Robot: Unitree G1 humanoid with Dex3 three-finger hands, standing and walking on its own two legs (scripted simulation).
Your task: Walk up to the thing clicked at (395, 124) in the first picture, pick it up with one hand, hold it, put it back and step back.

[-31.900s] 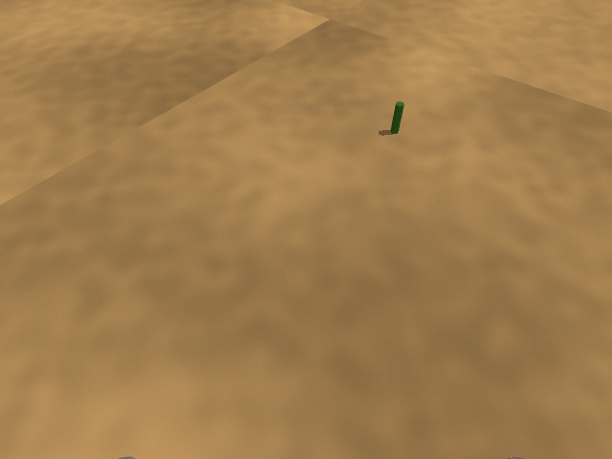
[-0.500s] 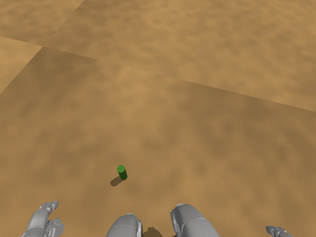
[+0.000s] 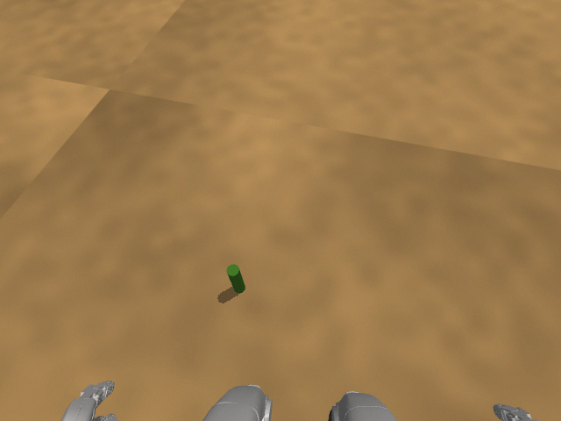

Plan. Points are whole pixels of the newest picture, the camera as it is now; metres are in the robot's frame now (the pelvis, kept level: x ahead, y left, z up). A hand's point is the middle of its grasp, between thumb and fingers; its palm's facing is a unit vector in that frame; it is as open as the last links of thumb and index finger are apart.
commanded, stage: step back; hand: left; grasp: from the side
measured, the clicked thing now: (236, 279) +0.55 +0.20 -0.68
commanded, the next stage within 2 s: none
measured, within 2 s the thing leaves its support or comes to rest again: neither
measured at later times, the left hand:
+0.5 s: hand out of the picture -0.07 +0.24 -0.15, palm faces -0.03 -0.92 -0.40, open 7.3 cm
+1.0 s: hand out of the picture -0.23 +0.26 -0.15, palm faces +0.00 -0.92 -0.38, open 7.3 cm
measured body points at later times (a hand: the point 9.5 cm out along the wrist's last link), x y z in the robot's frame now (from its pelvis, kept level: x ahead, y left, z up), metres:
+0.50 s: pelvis -0.16 -0.02 -0.01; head -0.11 -0.03 +0.44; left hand -0.07 +0.29 -0.12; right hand -0.03 -0.34 -0.12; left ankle -0.08 +0.11 -0.69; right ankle -0.15 -0.15 -0.73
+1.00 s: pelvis -0.32 -0.01 +0.00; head -0.26 +0.01 +0.45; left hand -0.23 +0.31 -0.12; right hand -0.20 -0.32 -0.10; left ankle -0.25 +0.10 -0.73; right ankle -0.37 -0.16 -0.65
